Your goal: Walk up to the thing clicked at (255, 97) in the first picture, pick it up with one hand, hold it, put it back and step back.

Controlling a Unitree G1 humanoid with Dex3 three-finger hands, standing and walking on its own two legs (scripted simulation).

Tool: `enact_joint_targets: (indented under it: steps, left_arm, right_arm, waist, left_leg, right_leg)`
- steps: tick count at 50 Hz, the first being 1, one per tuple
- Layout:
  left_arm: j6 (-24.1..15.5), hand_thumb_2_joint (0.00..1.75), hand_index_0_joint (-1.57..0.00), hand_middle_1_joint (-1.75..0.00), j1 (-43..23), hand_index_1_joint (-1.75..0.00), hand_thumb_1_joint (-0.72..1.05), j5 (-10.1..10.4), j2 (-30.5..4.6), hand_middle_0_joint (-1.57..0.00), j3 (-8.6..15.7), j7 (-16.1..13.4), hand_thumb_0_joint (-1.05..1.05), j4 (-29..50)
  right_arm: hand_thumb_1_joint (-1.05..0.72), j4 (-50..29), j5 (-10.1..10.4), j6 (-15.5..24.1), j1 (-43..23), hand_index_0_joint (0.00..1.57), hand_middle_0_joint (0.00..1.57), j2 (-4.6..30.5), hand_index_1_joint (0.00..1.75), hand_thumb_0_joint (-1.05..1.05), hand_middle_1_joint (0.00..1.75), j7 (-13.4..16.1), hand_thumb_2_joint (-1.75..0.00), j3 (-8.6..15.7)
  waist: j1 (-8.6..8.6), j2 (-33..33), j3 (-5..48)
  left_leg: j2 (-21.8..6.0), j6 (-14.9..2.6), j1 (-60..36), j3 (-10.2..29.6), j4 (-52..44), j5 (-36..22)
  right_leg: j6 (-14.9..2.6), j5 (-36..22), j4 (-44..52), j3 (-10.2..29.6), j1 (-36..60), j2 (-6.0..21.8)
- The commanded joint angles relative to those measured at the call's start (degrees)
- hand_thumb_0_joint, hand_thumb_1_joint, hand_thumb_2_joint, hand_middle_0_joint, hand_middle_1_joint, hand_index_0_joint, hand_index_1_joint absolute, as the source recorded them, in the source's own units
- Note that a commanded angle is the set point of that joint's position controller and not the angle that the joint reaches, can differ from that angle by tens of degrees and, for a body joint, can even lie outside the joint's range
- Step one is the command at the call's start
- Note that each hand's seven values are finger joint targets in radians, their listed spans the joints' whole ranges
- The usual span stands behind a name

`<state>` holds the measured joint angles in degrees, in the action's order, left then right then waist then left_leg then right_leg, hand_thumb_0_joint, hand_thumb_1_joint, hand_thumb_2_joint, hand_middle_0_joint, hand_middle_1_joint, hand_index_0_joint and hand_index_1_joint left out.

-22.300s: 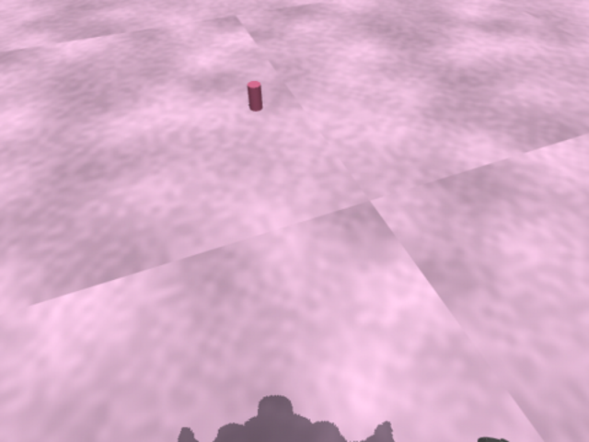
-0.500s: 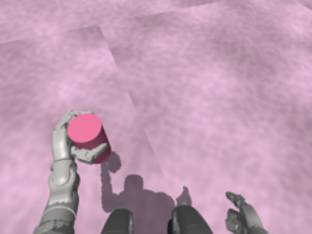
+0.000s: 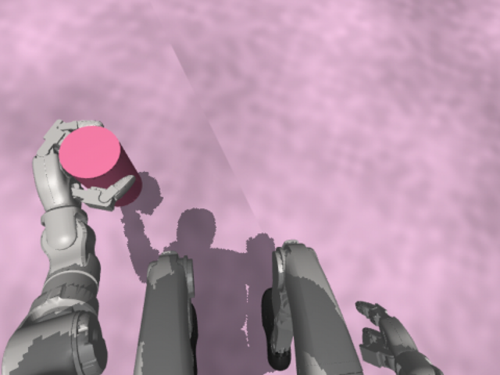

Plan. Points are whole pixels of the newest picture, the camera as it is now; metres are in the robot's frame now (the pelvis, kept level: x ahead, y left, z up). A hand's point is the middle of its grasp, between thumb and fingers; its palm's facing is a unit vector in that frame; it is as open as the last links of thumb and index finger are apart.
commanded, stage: crouch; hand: left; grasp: from the side
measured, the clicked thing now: (107, 171) +0.43 +0.21 -0.07
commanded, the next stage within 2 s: lower in 1.06 s
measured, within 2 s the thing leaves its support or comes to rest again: neither
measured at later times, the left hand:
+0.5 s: hand (120, 183) +0.45 +0.23 -0.20, palm faces +0.25 -0.97 -0.03, open 10.8 cm
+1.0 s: hand (125, 190) +0.46 +0.24 -0.28, palm faces +0.22 -0.98 -0.03, open 10.8 cm
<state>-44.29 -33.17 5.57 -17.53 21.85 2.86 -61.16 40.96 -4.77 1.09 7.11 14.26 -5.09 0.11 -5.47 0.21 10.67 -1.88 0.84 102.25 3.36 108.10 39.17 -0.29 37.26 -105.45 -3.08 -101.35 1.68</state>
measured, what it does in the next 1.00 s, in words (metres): lowers itself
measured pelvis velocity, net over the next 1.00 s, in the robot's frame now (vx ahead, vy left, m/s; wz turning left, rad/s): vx -0.03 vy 0.01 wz -0.11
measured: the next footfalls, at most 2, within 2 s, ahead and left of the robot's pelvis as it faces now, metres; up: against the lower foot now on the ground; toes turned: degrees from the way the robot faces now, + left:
none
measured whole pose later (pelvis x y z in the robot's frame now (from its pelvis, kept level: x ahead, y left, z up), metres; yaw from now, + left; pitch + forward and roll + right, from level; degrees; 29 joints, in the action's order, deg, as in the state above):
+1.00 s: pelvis -0.03 +0.01 -0.19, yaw -6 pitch +26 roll -10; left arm -46.4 -42.7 1.7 -35.1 32.7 5.6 -70.6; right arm 39.3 -11.7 -1.8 2.2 18.9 -7.2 -11.1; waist -13.0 -4.7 -4.6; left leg -0.7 0.5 130.4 10.7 143.6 39.7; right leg 1.0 35.5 -135.4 -7.6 -126.0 1.0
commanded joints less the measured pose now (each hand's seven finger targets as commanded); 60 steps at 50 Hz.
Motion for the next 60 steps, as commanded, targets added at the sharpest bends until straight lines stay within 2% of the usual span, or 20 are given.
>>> enact_joint_targets:
  steps: [1,2,4,8,12,13,15,16,19,24,27,37,38,42,43,45,49,51,55,60]
  left_arm:
    - [-7.61,1.28,-1.23,-1.38,-22.93,-1.40,0.11,0.31,-14.56,-1.23,4.59,-0.64,0.00,11.23]
    - [-8.27,1.28,-1.23,-1.38,-25.27,-1.39,0.10,-0.12,-17.64,-1.22,6.50,-1.03,0.00,12.95]
    - [-8.82,1.29,-1.23,-1.39,-28.21,-1.40,0.10,-0.60,-16.74,-1.22,5.22,-0.93,0.00,10.94]
    - [-9.04,1.25,-1.19,-1.34,-31.34,-1.36,0.05,-2.44,-21.84,-1.19,7.04,-1.06,0.00,9.92]
    - [-8.21,1.21,-1.16,-1.30,-32.59,-1.32,0.02,-2.71,-23.03,-1.16,8.29,-1.06,0.00,7.77]
    - [-7.88,1.20,-1.17,-1.29,-32.83,-1.32,0.04,-2.62,-21.15,-1.17,6.99,-0.72,0.00,6.87]
    - [-7.17,1.21,-1.18,-1.30,-31.34,-1.33,0.03,-2.84,-22.14,-1.18,8.11,-0.50,0.00,3.53]
    - [-7.09,1.20,-1.18,-1.30,-32.26,-1.32,0.03,-2.91,-21.51,-1.18,6.84,-0.11,0.00,3.87]
    - [-6.51,1.19,-1.18,-1.30,-30.60,-1.31,0.03,-2.80,-21.92,-1.18,7.33,0.71,0.00,0.94]
    - [-6.94,1.20,-1.20,-1.31,-30.72,-1.32,0.09,-2.43,-25.50,-1.19,10.33,0.61,0.00,1.53]
    - [-7.86,1.21,-1.18,-1.30,-33.37,-1.30,0.16,-3.26,-30.11,-1.17,12.75,-0.06,0.00,5.29]
    - [-8.49,1.23,-1.21,-1.32,-30.97,-1.33,0.20,-3.22,-30.17,-1.20,11.73,1.20,0.00,2.71]
    - [-8.55,1.23,-1.22,-1.32,-30.45,-1.34,0.21,-2.98,-31.31,-1.21,12.70,1.15,0.00,4.07]
    - [-8.04,1.24,-1.23,-1.33,-28.23,-1.34,0.22,-2.57,-29.12,-1.22,11.11,2.32,0.00,1.38]
    - [-8.19,1.24,-1.22,-1.33,-28.55,-1.34,0.20,-2.77,-31.44,-1.22,12.28,2.39,0.00,2.68]
    - [-8.07,1.22,-1.23,-1.33,-28.16,-1.33,0.22,-3.12,-29.96,-1.22,10.58,2.92,0.00,2.58]
    - [-8.57,1.23,-1.23,-1.33,-28.57,-1.34,0.20,-2.28,-31.92,-1.22,12.71,2.15,0.00,5.27]
    - [-8.79,1.24,-1.24,-1.35,-30.05,-1.36,0.17,-1.63,-31.12,-1.23,11.94,1.78,0.00,6.75]
    - [-9.55,1.24,-1.22,-1.33,-30.15,-1.34,0.19,-2.88,-32.01,-1.22,10.80,0.83,0.00,6.44]
    - [-9.88,1.21,-1.25,-1.37,-28.05,-1.37,0.09,-2.60,-33.03,-1.24,11.51,0.38,0.00,2.96]
  right_arm:
    - [-0.92,-3.19,-0.90,0.97,6.14,0.20,0.20,11.30,0.30,0.00,0.30,0.20,-0.91,2.99]
    - [-0.92,-2.68,-1.11,0.82,6.33,0.20,0.20,11.54,0.30,0.00,0.30,0.21,-0.91,2.96]
    - [-0.93,-1.96,-1.56,0.74,6.48,0.20,0.20,11.39,0.30,0.00,0.30,0.05,-0.92,2.38]
    - [-0.94,-0.78,-2.35,0.25,6.74,0.20,0.20,11.85,0.30,0.00,0.30,0.08,-0.92,1.87]
    - [-0.94,-0.39,-2.72,-0.37,6.72,0.20,0.20,13.15,0.30,0.00,0.30,0.01,-0.92,1.36]
    - [-0.94,-0.41,-2.77,-0.35,6.52,0.20,0.20,13.00,0.30,0.00,0.30,0.05,-0.92,1.12]
    - [-0.94,-0.06,-2.90,-0.64,6.73,0.20,0.20,13.80,0.30,0.00,0.30,0.03,-0.92,0.79]
    - [-0.94,0.00,-3.17,-0.67,6.71,0.20,0.20,13.56,0.30,0.00,0.30,0.04,-0.92,0.31]
    - [-0.93,-0.02,-3.35,-0.94,6.34,0.20,0.20,14.35,0.30,0.00,0.30,-0.05,-0.92,-0.39]
    - [-0.92,-0.88,-3.76,-1.57,5.76,0.20,0.20,15.62,0.30,0.00,0.30,-0.32,-0.91,-1.92]
    - [-0.92,-1.62,-4.51,-1.93,5.48,0.20,0.20,16.77,0.30,0.00,0.30,-0.38,-0.91,-2.76]
    - [-0.92,-1.65,-6.15,-2.31,4.93,0.20,0.20,18.09,0.30,0.00,0.30,-0.78,-0.91,-4.99]
    - [-0.92,-2.10,-6.38,-2.37,4.85,0.20,0.20,18.30,0.30,0.00,0.30,-0.81,-0.91,-5.31]
    - [-0.92,-1.44,-6.73,-2.72,4.61,0.20,0.20,19.45,0.30,0.00,0.30,-1.12,-0.91,-5.86]
    - [-0.92,-1.99,-6.84,-2.76,4.02,0.20,0.20,20.04,0.30,0.00,0.30,-1.13,-0.91,-5.84]
    - [-0.92,-2.00,-7.09,-2.96,3.67,0.20,0.20,20.10,0.30,0.00,0.30,-1.28,-0.91,-6.22]
    - [-0.92,-2.64,-7.53,-3.10,3.32,0.20,0.20,20.86,0.30,0.00,0.30,-1.48,-0.91,-6.84]
    - [-0.92,-2.90,-7.68,-3.01,2.80,0.20,0.20,20.93,0.30,0.00,0.30,-1.55,-0.91,-7.16]
    - [-0.92,-2.87,-8.27,-3.27,1.96,0.20,0.20,21.23,0.30,0.00,0.30,-1.56,-0.91,-7.85]
    - [-0.93,-3.16,-8.80,-3.49,1.40,0.20,0.20,21.24,0.30,0.00,0.30,-1.66,-0.91,-9.24]
  waist:
    - [-0.74,5.85,36.09]
    - [-0.27,7.34,36.49]
    - [-1.93,8.69,36.81]
    - [-2.15,10.72,38.30]
    - [-3.04,14.32,37.25]
    - [-3.50,13.79,35.85]
    - [-4.22,12.35,33.82]
    - [-5.21,11.87,33.65]
    - [-5.47,10.64,29.78]
    - [-5.29,10.16,28.72]
    - [-5.11,14.34,30.80]
    - [-8.01,13.77,27.14]
    - [-7.53,14.33,27.90]
    - [-8.63,14.78,24.36]
    - [-8.23,15.70,24.27]
    - [-8.24,16.97,23.98]
    - [-8.24,17.75,25.86]
    - [-9.01,17.98,25.26]
    - [-9.97,19.70,23.51]
    - [-10.44,17.03,22.58]
  left_leg:
    - [1.87,-1.32,-17.37,-0.07,-7.19,-12.64]
    - [1.78,-1.17,-16.47,-0.36,-6.16,-11.74]
    - [1.69,-1.10,-14.91,-0.52,-3.83,-10.83]
    - [1.54,-1.14,-11.52,-1.65,0.22,-9.05]
    - [1.41,-0.69,-11.40,-0.90,1.62,-6.86]
    - [1.44,-0.68,-9.53,-0.85,2.05,-5.46]
    - [1.45,-0.87,-7.18,-0.58,3.68,-4.60]
    - [1.53,-1.07,-5.55,-0.93,5.27,-4.97]
    - [1.63,-1.37,-2.15,-0.55,7.20,-3.27]
    - [1.46,-1.35,0.72,0.61,9.45,-2.20]
    - [1.19,-0.76,-1.12,1.40,10.56,-5.05]
    - [1.01,-1.23,4.71,1.34,16.49,-6.04]
    - [1.02,-1.14,4.64,1.43,16.78,-6.97]
    - [0.73,-0.79,3.23,2.80,16.90,-6.82]
    - [0.65,-0.60,2.95,3.05,16.83,-6.63]
    - [0.55,-0.23,1.36,3.69,16.47,-6.67]
    - [0.50,-0.10,0.31,4.03,17.94,-9.63]
    - [0.43,-0.19,0.48,4.08,18.59,-9.72]
    - [0.13,0.07,-0.32,4.94,18.57,-9.26]
    - [0.29,-0.44,3.23,4.52,20.56,-8.46]
  right_leg:
    - [-1.84,-11.10,6.46,0.81,14.37,-2.09]
    - [-1.94,-10.19,5.10,0.80,12.96,-2.17]
    - [-1.85,-9.75,2.86,0.58,10.96,-2.12]
    - [-1.66,-8.43,-0.29,1.16,9.45,-2.12]
    - [-2.07,-7.17,-4.94,-1.46,3.58,-2.21]
    - [-2.02,-6.26,-5.54,-1.86,2.53,-2.24]
    - [-1.80,-5.92,-6.73,-2.51,1.19,-2.24]
    - [-1.64,-6.46,-7.10,-2.50,1.90,-2.41]
    - [-1.43,-5.03,-8.75,-3.31,-0.80,-2.40]
    - [-1.30,-4.57,-11.44,-4.32,-2.03,-2.62]
    - [-1.46,-7.27,-14.16,-4.74,-2.15,-2.50]
    - [-0.91,-9.57,-16.02,-5.08,-1.08,-3.28]
    - [-0.85,-10.45,-16.19,-5.26,0.28,-3.31]
    - [-1.03,-10.06,-17.50,-6.71,-3.81,-3.29]
    - [-1.22,-9.76,-18.12,-7.10,-4.46,-3.41]
    - [-1.41,-9.84,-18.94,-7.66,-5.98,-3.19]
    - [-1.34,-12.36,-19.85,-7.91,-3.73,-3.30]
    - [-1.26,-12.60,-19.93,-7.81,-3.75,-3.30]
    - [-1.38,-12.20,-20.46,-8.31,-5.14,-3.21]
    - [-0.94,-12.14,-19.77,-8.30,-2.50,-3.67]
